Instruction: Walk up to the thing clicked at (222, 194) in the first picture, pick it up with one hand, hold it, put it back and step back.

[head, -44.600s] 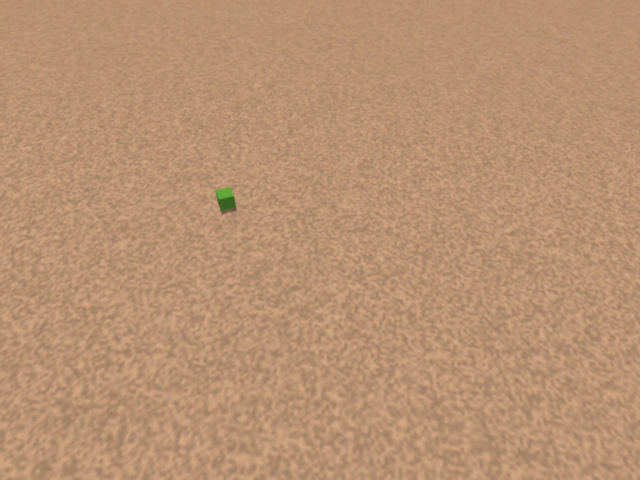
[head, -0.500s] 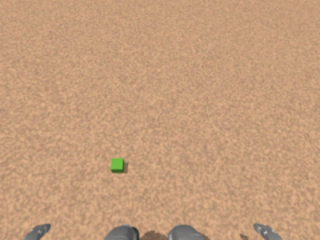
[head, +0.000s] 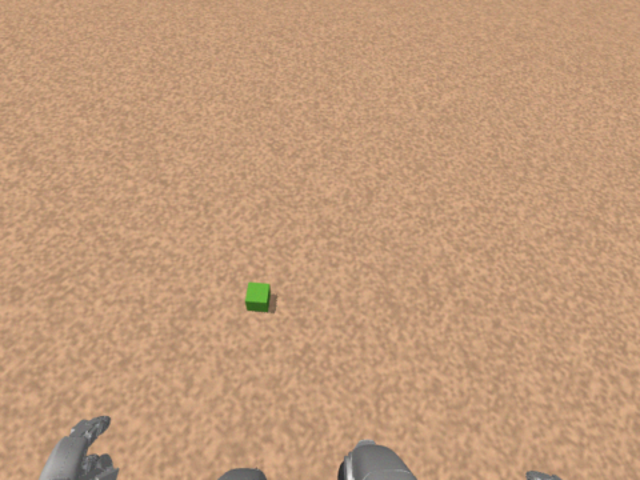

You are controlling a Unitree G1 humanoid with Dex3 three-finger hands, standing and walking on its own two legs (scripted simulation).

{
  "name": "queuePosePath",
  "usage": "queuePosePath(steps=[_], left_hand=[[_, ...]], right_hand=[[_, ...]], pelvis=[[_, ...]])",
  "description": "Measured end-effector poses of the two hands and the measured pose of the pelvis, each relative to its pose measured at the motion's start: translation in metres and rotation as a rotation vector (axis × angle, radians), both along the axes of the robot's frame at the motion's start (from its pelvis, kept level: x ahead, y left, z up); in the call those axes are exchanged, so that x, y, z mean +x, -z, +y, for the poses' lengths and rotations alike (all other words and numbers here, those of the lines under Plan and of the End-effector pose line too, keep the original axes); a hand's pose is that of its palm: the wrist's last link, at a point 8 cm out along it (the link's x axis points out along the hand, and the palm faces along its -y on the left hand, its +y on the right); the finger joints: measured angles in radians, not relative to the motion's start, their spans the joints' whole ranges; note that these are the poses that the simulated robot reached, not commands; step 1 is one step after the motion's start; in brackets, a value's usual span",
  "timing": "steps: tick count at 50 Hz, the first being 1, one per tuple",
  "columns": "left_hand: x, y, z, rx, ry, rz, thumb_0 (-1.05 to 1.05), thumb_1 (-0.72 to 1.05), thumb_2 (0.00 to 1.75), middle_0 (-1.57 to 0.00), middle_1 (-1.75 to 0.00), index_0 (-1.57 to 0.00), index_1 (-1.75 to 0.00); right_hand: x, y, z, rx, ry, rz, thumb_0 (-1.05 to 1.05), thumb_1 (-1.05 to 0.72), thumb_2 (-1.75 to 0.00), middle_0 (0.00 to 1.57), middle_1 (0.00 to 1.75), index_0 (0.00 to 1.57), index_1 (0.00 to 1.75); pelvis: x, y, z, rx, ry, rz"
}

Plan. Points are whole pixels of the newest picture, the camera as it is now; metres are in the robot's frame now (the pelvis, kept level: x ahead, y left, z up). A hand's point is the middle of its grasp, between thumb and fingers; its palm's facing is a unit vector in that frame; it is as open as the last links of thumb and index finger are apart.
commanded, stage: step back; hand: left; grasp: from above
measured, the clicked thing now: (258, 297) +0.69 +0.17 -0.72
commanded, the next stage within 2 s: none
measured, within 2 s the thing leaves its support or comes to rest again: neither
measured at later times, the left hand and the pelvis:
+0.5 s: hand out of the picture -0.10 +0.24 -0.13, palm faces -0.06 -0.90 -0.42, open 7.4 cm; pelvis -0.18 -0.03 +0.01, yaw -4 degrees
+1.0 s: hand out of the picture -0.26 +0.23 -0.14, palm faces -0.07 -0.92 -0.38, open 7.4 cm; pelvis -0.36 -0.03 +0.01, yaw -4 degrees
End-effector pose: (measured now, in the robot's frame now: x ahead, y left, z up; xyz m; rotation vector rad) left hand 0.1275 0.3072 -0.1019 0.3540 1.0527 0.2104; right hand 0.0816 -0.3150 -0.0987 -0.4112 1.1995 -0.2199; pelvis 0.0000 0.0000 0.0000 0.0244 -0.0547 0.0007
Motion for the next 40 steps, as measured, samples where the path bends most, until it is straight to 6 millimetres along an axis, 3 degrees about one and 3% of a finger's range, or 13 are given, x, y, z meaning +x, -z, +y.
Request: queuePosePath(steps=[5,11,18,23,30,35,40], left_hand=[[-0.040,0.000,0.002,-0.020,-0.020,0.050,0.01,0.91,0.89,-0.20,-0.30,-0.21,-0.30],[-0.098,0.003,0.001,-0.011,-0.002,0.116,0.01,0.91,0.89,-0.20,-0.30,-0.21,-0.30],[-0.166,0.006,-0.016,0.028,0.020,0.156,0.01,0.91,0.89,-0.20,-0.30,-0.21,-0.29],[-0.221,-0.010,-0.029,0.038,0.001,0.170,0.01,0.90,0.89,-0.20,-0.30,-0.21,-0.30],[-0.245,-0.022,-0.026,0.070,0.004,0.092,0.01,0.90,0.89,-0.20,-0.30,-0.21,-0.30],[-0.258,-0.009,-0.013,0.054,0.008,0.008,0.01,0.90,0.89,-0.20,-0.30,-0.21,-0.30],[-0.289,-0.002,-0.014,0.013,-0.010,0.024,0.01,0.90,0.89,-0.20,-0.30,-0.21,-0.30]], right_hand=[[-0.027,-0.017,0.010,0.004,0.002,-0.034,0.00,-0.91,-0.90,0.20,0.30,0.21,0.30],[-0.050,-0.024,0.004,-0.002,0.006,-0.113,0.00,-0.90,-0.90,0.20,0.30,0.21,0.30],[-0.097,-0.003,-0.025,0.018,0.016,-0.163,0.00,-0.90,-0.90,0.20,0.30,0.21,0.30],[-0.149,0.004,-0.036,0.037,0.064,-0.112,0.00,-0.91,-0.90,0.20,0.30,0.21,0.30],[-0.227,0.011,-0.033,0.037,0.053,0.004,0.00,-0.91,-0.90,0.20,0.30,0.21,0.30],[-0.268,0.015,-0.020,0.022,0.018,0.046,0.00,-0.91,-0.90,0.20,0.30,0.21,0.30],[-0.303,0.002,-0.007,0.029,0.009,0.024,0.00,-0.91,-0.90,0.20,0.30,0.21,0.30]], pelvis=[[-0.029,-0.011,0.001,-0.040,0.013,0.007],[-0.070,-0.012,-0.004,-0.049,0.055,0.017],[-0.130,0.005,-0.023,-0.042,0.097,0.015],[-0.163,-0.004,-0.031,-0.004,0.087,0.005],[-0.209,-0.007,-0.029,0.003,0.036,0.019],[-0.250,0.004,-0.021,-0.006,-0.014,0.016],[-0.289,-0.003,-0.017,-0.020,-0.004,-0.003]])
